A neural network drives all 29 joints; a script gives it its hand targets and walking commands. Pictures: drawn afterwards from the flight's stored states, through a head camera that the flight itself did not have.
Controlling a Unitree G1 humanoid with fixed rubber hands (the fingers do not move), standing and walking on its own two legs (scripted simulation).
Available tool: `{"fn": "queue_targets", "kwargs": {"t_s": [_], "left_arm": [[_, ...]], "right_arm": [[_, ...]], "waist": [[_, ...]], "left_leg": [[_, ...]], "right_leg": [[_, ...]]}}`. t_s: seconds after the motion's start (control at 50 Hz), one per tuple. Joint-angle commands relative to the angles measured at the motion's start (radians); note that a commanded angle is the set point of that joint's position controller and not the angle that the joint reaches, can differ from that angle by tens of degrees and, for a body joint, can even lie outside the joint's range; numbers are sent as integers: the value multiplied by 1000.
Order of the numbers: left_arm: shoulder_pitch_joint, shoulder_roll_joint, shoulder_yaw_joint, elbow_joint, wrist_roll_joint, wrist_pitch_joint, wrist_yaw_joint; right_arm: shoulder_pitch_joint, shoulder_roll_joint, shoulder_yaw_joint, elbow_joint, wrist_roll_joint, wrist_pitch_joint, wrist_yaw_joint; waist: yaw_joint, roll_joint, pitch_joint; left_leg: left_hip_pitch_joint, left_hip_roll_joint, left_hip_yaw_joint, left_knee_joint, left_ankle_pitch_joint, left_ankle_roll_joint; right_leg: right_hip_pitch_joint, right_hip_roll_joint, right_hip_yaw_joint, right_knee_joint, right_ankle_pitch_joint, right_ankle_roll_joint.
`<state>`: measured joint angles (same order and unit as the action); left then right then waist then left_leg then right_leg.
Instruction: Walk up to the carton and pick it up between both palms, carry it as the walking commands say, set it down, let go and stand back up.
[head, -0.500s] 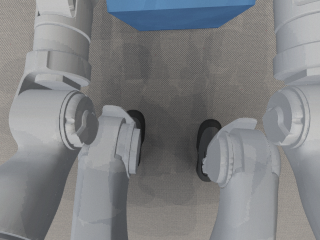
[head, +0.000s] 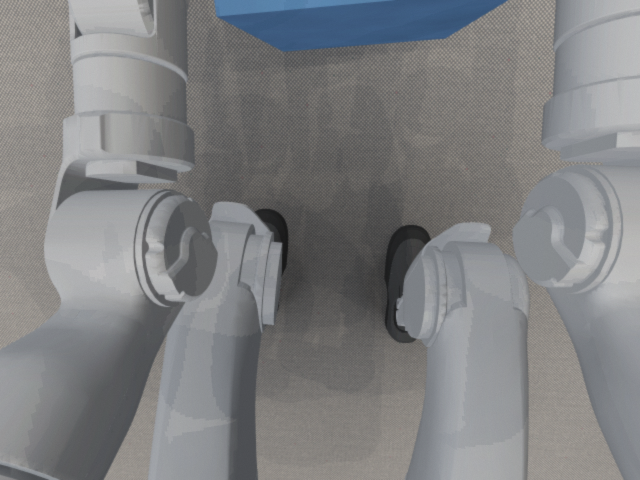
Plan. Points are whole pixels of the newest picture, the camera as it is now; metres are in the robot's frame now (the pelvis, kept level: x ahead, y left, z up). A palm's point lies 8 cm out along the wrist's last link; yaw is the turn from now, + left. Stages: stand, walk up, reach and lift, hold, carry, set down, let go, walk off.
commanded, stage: reach and lift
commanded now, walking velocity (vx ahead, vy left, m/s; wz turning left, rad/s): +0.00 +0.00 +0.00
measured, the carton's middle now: out of the picture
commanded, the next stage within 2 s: none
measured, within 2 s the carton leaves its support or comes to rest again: neither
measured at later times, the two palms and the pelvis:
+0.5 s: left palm out of the picture +0.55 +0.16 -0.08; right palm out of the picture +0.59 -0.13 -0.07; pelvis -0.01 +0.00 +0.04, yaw +0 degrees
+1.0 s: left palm out of the picture +0.53 +0.16 -0.02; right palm out of the picture +0.57 -0.13 -0.01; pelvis -0.02 +0.00 +0.09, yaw -1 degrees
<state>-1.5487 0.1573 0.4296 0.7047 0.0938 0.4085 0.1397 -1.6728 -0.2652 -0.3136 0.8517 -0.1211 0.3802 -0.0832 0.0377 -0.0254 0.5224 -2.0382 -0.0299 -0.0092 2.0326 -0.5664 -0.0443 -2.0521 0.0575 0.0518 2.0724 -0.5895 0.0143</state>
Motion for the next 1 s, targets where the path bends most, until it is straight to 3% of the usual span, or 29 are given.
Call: {"fn": "queue_targets", "kwargs": {"t_s": [0.0, 0.22, 0.28, 0.64, 0.84, 0.92, 0.98], "left_arm": [[-811, -906, -480, -176, -187, -48, -337], [-781, -934, -490, -218, -174, -13, -351], [-752, -945, -477, -180, -160, -1, -359], [-752, -1035, -522, -237, -144, 42, -369], [-709, -1061, -536, -253, -133, 52, -368], [-687, -1076, -550, -252, -140, 55, -371], [-692, -1074, -554, -265, -140, 53, -373]], "right_arm": [[-536, 1063, 401, -64, 170, 2, 328], [-495, 1137, 418, -96, 166, 41, 330], [-480, 1145, 409, -79, 150, 51, 330], [-470, 1181, 417, -132, 136, 79, 348], [-436, 1216, 433, -132, 142, 88, 362], [-405, 1229, 433, -126, 133, 90, 359], [-421, 1234, 448, -152, 140, 87, 356]], "waist": [[48, -33, -1921], [64, -43, -2041], [58, -50, -2002], [22, -16, -2154], [38, -15, -2196], [21, -21, -2202], [32, -23, -2226]], "left_leg": [[645, -105, 138, -122, 414, 31], [677, -115, 143, -190, 410, 33], [647, -114, 144, -212, 377, 36], [811, -123, 127, -340, 359, 29], [877, -128, 125, -401, 370, 31], [888, -129, 125, -420, 371, 28], [900, -131, 127, -435, 365, 29]], "right_leg": [[666, 77, -124, -170, 407, -16], [770, 81, -118, -230, 418, -7], [744, 81, -117, -254, 383, -4], [789, 93, -130, -383, 334, -9], [828, 97, -133, -436, 332, -4], [863, 98, -131, -460, 337, -3], [889, 99, -127, -475, 331, 2]]}}
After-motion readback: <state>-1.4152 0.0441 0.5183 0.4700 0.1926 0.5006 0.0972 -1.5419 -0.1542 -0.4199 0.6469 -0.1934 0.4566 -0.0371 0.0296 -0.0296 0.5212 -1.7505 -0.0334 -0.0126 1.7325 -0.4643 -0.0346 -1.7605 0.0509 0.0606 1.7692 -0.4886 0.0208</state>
